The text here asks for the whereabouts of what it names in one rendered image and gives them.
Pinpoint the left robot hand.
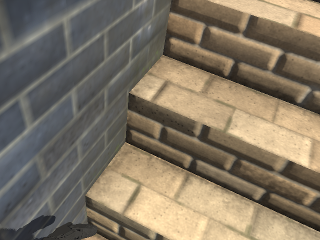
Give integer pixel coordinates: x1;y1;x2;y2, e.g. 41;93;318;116
42;222;98;240

